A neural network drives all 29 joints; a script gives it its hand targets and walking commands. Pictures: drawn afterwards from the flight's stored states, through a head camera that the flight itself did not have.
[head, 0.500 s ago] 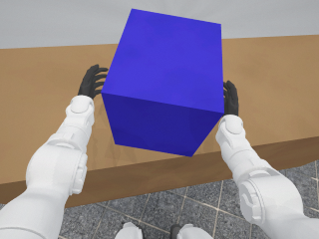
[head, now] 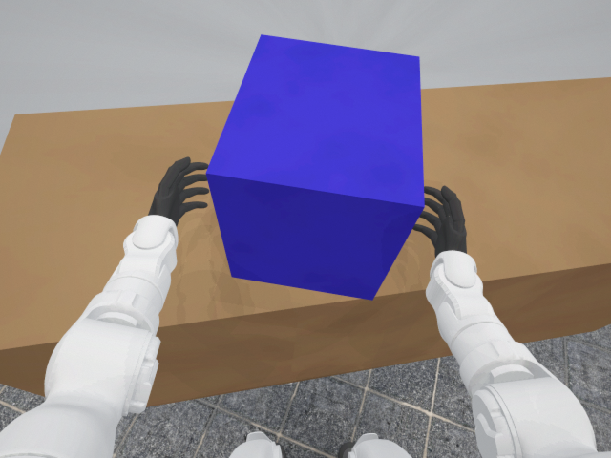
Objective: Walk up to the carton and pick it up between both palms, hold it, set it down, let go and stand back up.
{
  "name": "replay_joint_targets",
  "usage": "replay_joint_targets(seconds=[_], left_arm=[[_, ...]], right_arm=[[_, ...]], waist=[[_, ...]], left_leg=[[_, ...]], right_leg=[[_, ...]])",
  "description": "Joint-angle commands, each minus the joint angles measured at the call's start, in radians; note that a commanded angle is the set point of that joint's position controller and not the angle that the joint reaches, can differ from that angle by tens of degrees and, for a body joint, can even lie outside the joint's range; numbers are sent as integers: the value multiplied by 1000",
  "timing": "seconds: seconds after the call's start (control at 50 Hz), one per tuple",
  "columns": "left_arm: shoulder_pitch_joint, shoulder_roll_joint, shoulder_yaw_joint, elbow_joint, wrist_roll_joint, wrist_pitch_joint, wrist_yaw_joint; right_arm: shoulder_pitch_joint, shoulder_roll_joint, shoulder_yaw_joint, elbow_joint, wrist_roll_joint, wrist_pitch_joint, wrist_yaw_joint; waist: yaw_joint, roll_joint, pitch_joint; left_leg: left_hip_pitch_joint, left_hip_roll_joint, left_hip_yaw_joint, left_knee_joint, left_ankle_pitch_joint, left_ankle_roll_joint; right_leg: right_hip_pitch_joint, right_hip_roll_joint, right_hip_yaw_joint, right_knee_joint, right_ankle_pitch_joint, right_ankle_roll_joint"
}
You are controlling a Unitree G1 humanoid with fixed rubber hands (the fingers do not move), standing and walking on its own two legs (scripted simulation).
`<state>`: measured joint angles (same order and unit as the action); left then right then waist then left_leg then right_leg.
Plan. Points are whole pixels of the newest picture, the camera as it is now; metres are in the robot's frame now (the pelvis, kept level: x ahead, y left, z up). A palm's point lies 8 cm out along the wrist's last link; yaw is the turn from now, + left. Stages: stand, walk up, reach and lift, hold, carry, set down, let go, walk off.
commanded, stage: set down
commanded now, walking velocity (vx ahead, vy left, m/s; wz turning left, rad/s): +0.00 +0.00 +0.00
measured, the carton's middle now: (319, 174) +0.51 -0.03 +0.02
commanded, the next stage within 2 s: none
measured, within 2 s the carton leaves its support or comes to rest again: neither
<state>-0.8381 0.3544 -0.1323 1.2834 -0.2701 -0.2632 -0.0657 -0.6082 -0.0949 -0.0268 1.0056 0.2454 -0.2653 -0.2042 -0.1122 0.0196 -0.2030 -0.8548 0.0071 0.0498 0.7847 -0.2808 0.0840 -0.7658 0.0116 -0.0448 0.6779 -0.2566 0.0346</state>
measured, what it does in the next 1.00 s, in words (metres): stands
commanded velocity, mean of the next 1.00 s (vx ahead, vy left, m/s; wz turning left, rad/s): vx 0.00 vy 0.00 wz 0.00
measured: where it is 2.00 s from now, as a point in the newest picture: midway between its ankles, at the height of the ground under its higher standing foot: outside the picture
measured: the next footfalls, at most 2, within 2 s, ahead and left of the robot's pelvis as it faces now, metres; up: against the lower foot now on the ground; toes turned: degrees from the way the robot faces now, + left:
none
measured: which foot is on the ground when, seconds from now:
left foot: down 0.00-1.00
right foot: down 0.00-1.00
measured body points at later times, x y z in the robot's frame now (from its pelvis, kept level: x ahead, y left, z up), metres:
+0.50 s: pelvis +0.02 -0.02 +0.01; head +0.09 +0.02 +0.46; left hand +0.39 +0.23 +0.01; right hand +0.33 -0.19 +0.01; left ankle +0.05 +0.06 -0.70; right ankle +0.03 -0.15 -0.70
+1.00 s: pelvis +0.02 -0.01 +0.03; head +0.07 +0.03 +0.47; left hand +0.33 +0.24 +0.01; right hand +0.28 -0.18 +0.01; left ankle +0.05 +0.06 -0.70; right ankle +0.03 -0.15 -0.70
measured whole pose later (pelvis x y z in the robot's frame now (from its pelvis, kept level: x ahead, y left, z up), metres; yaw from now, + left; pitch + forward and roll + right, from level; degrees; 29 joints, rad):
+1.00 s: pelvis +0.02 -0.01 +0.03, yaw +0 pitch +3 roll -4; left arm -0.18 0.40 -0.02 0.59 -0.23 -0.17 -0.16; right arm -0.01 0.01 0.03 0.57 0.17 -0.37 -0.28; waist 0.00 -0.01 0.04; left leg -0.42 0.02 0.04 0.67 -0.31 0.07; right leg -0.32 0.04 -0.02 0.51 -0.25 0.02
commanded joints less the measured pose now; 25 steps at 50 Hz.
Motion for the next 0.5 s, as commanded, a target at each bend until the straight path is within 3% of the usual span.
replay_joint_targets(seconds=[0.0,0.04,0.08,0.1,0.14,0.16,0.18,0.2,0.22,0.26,0.28,0.3,0.32,0.34,0.36,0.38,0.4,0.42,0.44,0.46,0.48], left_arm=[[-307,139,42,-194,-33,-48,-27],[-288,173,55,-215,-15,-43,-35],[-264,159,85,-221,-1,-34,-45],[-157,162,116,-288,21,-29,-49],[-233,193,90,-325,-10,-36,-47],[-162,191,107,-342,8,-27,-53],[-269,219,100,-345,-10,-28,-42],[-224,206,104,-363,-7,-25,-42],[-25,201,140,-421,24,-10,-57],[-87,206,139,-479,20,-19,-56],[-163,215,130,-457,8,-10,-56],[-24,211,151,-496,26,1,-61],[-57,198,143,-498,18,4,-64],[71,198,175,-556,44,7,-70],[1,212,173,-595,43,-2,-65],[120,189,179,-546,46,11,-82],[176,201,207,-571,57,24,-97],[166,199,207,-595,70,27,-100],[174,206,206,-620,74,29,-109],[116,213,200,-580,55,28,-102],[147,191,187,-650,57,27,-98]], right_arm=[[-287,-91,28,-275,1,-65,-30],[-242,-73,41,-256,-2,-50,-34],[-221,-50,61,-249,7,-45,-34],[-115,-31,88,-306,13,-59,-41],[-174,-53,47,-330,21,-52,-45],[-115,-33,52,-326,6,-58,-53],[-231,-64,1,-330,-1,-42,-50],[-180,-50,15,-336,7,-42,-49],[8,-13,30,-377,-10,-71,-65],[-46,-33,13,-426,-15,-92,-70],[-114,-42,-25,-404,-33,-83,-69],[21,-7,24,-436,-19,-82,-68],[-18,-7,9,-449,-37,-87,-73],[133,17,40,-452,-33,-108,-77],[66,-3,32,-469,-34,-115,-69],[165,26,64,-456,-29,-124,-83],[227,51,105,-508,-27,-128,-94],[219,38,91,-505,-30,-137,-96],[234,42,82,-503,-41,-143,-99],[162,25,59,-475,-51,-133,-95],[204,49,69,-490,-50,-137,-94]], waist=[[6,75,-578],[2,86,-534],[23,77,-491],[53,81,-509],[23,129,-518],[25,88,-472],[13,116,-490],[26,140,-456],[34,109,-454],[28,145,-498],[6,151,-510],[37,143,-480],[35,158,-506],[43,160,-491],[46,165,-516],[51,135,-440],[56,93,-435],[73,113,-418],[64,126,-424],[57,125,-370],[60,128,-338]], left_leg=[[521,36,-107,-101,185,-143],[513,29,-99,-107,178,-139],[486,23,-91,-110,157,-127],[527,27,-100,-118,203,-130],[509,26,-106,-126,179,-137],[529,25,-99,-125,176,-135],[482,28,-104,-135,107,-135],[502,32,-103,-130,144,-138],[586,32,-104,-127,226,-143],[584,26,-99,-105,263,-158],[559,29,-106,-104,227,-160],[600,28,-100,-108,267,-156],[572,23,-108,-107,272,-161],[634,26,-100,-95,354,-171],[628,33,-105,-90,372,-169],[616,21,-93,-89,376,-164],[623,17,-83,-93,396,-151],[621,25,-90,-97,387,-158],[628,28,-94,-101,392,-164],[598,36,-108,-124,307,-161],[611,37,-96,-129,312,-162]], right_leg=[[187,30,-7,-49,219,-54],[180,24,0,-64,194,-58],[202,18,13,-72,166,-61],[254,16,26,-73,227,-60],[214,19,23,-80,186,-62],[244,20,26,-90,198,-61],[183,21,14,-90,114,-67],[199,20,14,-74,157,-68],[268,26,30,-100,239,-66],[245,29,22,-100,239,-66],[196,29,15,-101,180,-64],[244,21,29,-118,229,-65],[217,20,27,-115,211,-67],[267,26,29,-123,289,-67],[256,31,23,-121,280,-67],[298,21,36,-137,308,-56],[355,18,49,-156,348,-49],[343,20,46,-154,325,-52],[332,24,43,-155,329,-58],[301,16,46,-162,229,-62],[332,20,39,-157,246,-66]])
